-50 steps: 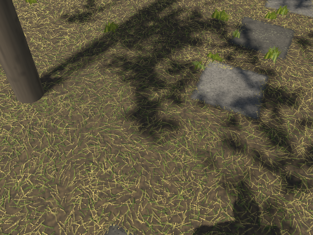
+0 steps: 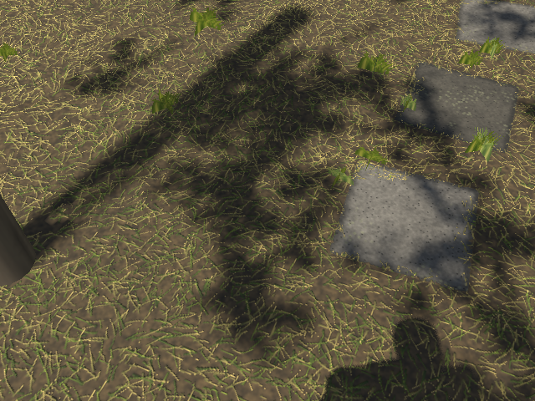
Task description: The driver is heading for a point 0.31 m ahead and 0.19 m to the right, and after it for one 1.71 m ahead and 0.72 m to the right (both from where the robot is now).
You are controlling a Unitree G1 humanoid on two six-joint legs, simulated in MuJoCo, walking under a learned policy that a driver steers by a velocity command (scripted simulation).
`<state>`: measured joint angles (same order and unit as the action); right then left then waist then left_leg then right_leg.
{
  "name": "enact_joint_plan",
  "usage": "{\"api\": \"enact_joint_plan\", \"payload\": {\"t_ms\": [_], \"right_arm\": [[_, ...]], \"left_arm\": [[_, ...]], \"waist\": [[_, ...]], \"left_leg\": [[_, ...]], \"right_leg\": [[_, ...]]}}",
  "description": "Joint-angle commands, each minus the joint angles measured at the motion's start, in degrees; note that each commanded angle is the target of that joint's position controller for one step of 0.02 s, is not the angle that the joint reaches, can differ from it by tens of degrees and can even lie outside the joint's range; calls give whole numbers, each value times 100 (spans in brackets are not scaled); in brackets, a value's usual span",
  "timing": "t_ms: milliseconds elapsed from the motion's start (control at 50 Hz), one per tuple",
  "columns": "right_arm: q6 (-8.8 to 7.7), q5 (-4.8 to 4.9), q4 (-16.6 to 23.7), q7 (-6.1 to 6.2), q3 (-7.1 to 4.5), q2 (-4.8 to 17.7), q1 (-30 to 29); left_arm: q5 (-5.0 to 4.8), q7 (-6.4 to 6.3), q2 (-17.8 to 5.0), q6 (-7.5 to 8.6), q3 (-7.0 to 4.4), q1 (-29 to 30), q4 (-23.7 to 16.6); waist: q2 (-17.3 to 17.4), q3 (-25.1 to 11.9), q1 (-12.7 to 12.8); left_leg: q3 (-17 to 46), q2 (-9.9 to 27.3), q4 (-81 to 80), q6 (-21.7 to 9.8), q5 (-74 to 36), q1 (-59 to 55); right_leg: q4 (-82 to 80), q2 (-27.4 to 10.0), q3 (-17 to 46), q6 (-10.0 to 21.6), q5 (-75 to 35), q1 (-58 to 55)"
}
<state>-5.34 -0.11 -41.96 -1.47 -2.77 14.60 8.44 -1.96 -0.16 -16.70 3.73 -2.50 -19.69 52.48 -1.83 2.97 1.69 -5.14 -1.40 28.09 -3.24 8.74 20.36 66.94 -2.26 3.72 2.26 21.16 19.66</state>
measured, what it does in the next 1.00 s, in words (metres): walks ahead, turning right: right foot, then left foot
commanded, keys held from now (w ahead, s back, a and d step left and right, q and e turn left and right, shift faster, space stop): w+e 0.28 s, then e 0.72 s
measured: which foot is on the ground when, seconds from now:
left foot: down 0.00-0.40, up 0.42-0.88, down 0.90-1.00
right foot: up 0.00-0.40, down 0.42-0.90, up 0.92-1.00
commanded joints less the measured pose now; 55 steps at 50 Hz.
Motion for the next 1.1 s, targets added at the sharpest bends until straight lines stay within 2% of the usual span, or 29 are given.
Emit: {"api": "enact_joint_plan", "payload": {"t_ms": [20, 100, 220, 280, 320, 360, 400, 420, 440, 460, 480, 500, 520, 540, 580, 640, 740, 780, 840, 880, 900, 920, 940, 960, 980, 1000, 1020, 1060, 1100], "right_arm": [[-183, -66, 60, 4, -171, 455, 207], [-267, -76, -208, 53, -237, 619, 242], [-152, -52, -421, 197, -286, 901, 541], [-20, 10, -584, 219, -323, 1007, 909], [126, 48, -607, 250, -340, 1074, 880], [258, 103, -537, 330, -377, 1239, 749], [342, 167, -414, 382, -376, 1281, 506], [282, 95, -342, 367, -301, 1104, 594], [168, -292, -174, 256, -72, 296, 1269], [31, -95, -192, 164, -71, 712, 1362], [-3, 146, -37, 153, -168, 1017, 583], [12, 142, 95, 210, -146, 938, 273], [74, 40, 26, 289, -160, 935, 222], [162, 0, 40, 331, -196, 1006, 314], [294, -40, 51, 350, -199, 903, 511], [358, -81, 93, 403, -140, 728, 427], [449, -14, 258, 382, -132, 745, -138], [419, 2, 325, 357, -136, 755, -307], [304, 21, 368, 295, -170, 819, -316], [223, 35, 286, 244, -220, 847, 17], [200, -9, 250, 245, -284, 1032, 176], [245, -98, 354, 289, -357, 1417, 79], [303, -284, 268, 265, -399, 1551, 184], [304, -207, 392, 263, -340, 1240, 86], [319, -149, 441, 284, -278, 970, -51], [352, -94, 487, 297, -254, 877, -189], [381, -29, 488, 319, -242, 853, -253], [455, -61, 449, 361, -242, 881, -164], [513, -81, 391, 383, -272, 954, -2]], "left_arm": [[-14, -37, -439, -28, -174, -216, -335], [31, -65, -293, -231, -192, 179, -557], [92, 141, -146, -104, -112, 1214, -941], [86, 253, -79, -90, -57, 1777, -1253], [125, 342, -110, -82, -69, 1948, -1459], [149, 406, -307, -88, -177, 1590, -1528], [122, 358, -787, -86, -438, 263, -1265], [150, 214, -1196, -124, -597, -323, -1160], [216, 97, -1805, -187, -642, -95, -1267], [291, 161, -1599, -140, -575, -186, -1574], [258, 194, -1275, -128, -512, 82, -1646], [118, 179, -1026, -119, -454, 483, -1638], [69, 146, -841, -134, -396, 776, -1687], [132, 107, -773, -156, -374, 963, -1747], [237, 82, -816, -178, -390, 1073, -1824], [201, -23, -983, -231, -447, 972, -1814], [140, -182, -1007, -470, -447, 1024, -1911], [158, -194, -992, -518, -445, 1008, -1934], [152, -178, -947, -558, -435, 980, -1974], [76, -187, -874, -590, -406, 1141, -2044], [73, -198, -730, -603, -364, 1052, -2071], [172, -187, -379, -608, -275, 648, -2054], [139, -174, -686, -547, -364, 724, -2271], [198, -161, -1127, -514, -491, 509, -2114], [124, -158, -1231, -552, -555, 541, -1966], [94, -187, -1090, -635, -548, 509, -1854], [99, -190, -979, -696, -517, 571, -1883], [53, -151, -653, -732, -410, 788, -1988], [67, -145, -481, -708, -336, 1040, -2112]], "waist": [[723, -479, -84], [522, -36, -29], [281, 204, -391], [212, 355, -627], [290, 388, -581], [599, -54, -304], [621, -819, 420], [99, -1246, 693], [-1477, -1824, -108], [-730, -3293, 227], [-117, -2717, 417], [157, -1794, 217], [363, -1261, 20], [234, -1051, -188], [29, -967, -380], [-103, -1135, -367], [-422, -1105, -182], [-578, -972, -113], [-755, -973, -91], [-780, -982, -322], [-566, -1012, -324], [733, -1147, -7], [2086, -883, 30], [1488, -923, -22], [1038, -860, -41], [814, -800, 3], [835, -700, -37], [1009, -619, -143], [1190, -727, -293]], "left_leg": [[1637, 1547, -1941, -731, 49, -1220], [790, 1545, -2276, -807, -473, -920], [-194, 1439, -2335, -650, -1025, -1425], [-404, 1632, -2115, -629, -1366, -2140], [-602, 1683, -1602, -528, -2673, -2454], [-721, 1657, -715, -352, -4741, -2634], [-804, 1398, 1117, -57, -5043, -2227], [-826, 1049, 2697, 324, -3195, -1128], [-489, 28, 4829, 724, 3034, 1142], [959, -240, 5785, 724, 3362, 1588], [1193, 81, 5638, 578, 2736, 1849], [1059, 292, 5133, 532, 2178, 2085], [1032, 473, 4762, 570, 1871, 1923], [1070, 547, 4486, 583, 1659, 1529], [992, 487, 4028, 656, 1501, 1071], [954, 340, 3174, 840, 1147, 1032], [1094, 168, 2087, 933, 472, 915], [1148, 87, 1674, 899, 528, 835], [1171, -32, 985, 784, 794, 544], [1076, -7, -248, 607, 146, -110], [1314, 455, -723, 421, -536, -744], [2409, 1752, -800, -88, -1795, -1408], [3714, 2499, -931, -1097, -2811, -1460], [3503, 2561, -831, -1292, -2805, -1518], [2769, 2177, -677, -1046, -2630, -1474], [2264, 1827, -606, -808, -2342, -1469], [2030, 1747, -615, -778, -2312, -1437], [1511, 1460, -767, -788, -2248, -1301], [1401, 1500, -772, -898, -2311, -1543]], "right_leg": [[149, -621, 342, -28, -662, 1152], [-372, -680, 407, -170, -1232, 1695], [-2253, -525, -96, -193, -2663, 1891], [-2800, -466, -331, -76, -2504, 2197], [-3097, -292, -610, 15, -2124, 2143], [-3118, 127, -957, 173, -1611, 1430], [-3603, 574, -999, 483, -1912, -303], [-3921, 170, -254, 763, -3475, -1765], [-3140, -1341, 1917, 1669, -6623, -3729], [-3814, -2058, 3639, 2502, -5601, -4265], [-4151, -1713, 2908, 2183, -5012, -3746], [-4321, -1396, 2282, 1865, -4372, -2864], [-4515, -1180, 1944, 1664, -4102, -2011], [-4681, -1037, 1733, 1592, -4047, -1317], [-4805, -838, 1462, 1539, -4295, -623], [-4673, -654, 1237, 1438, -4616, -492], [-4657, -411, 1581, 1076, -2354, -383], [-4604, -390, 1836, 1025, -1879, -406], [-4258, -435, 2240, 972, -2402, -710], [-3916, -259, 2359, 750, -2548, -754], [-3575, -7, 2212, 497, -1862, -432], [-2324, 662, 1327, 151, 280, 224], [-1274, 1196, 572, -159, 1841, 1429], [-248, 787, 667, -373, 1623, 1607], [116, 690, 595, -486, 1208, 1636], [292, 612, 498, -605, 925, 1659], [431, 544, 432, -697, 671, 1759], [72, 501, 91, -788, 376, 1574], [-577, 448, -35, -824, 396, 1423]]}}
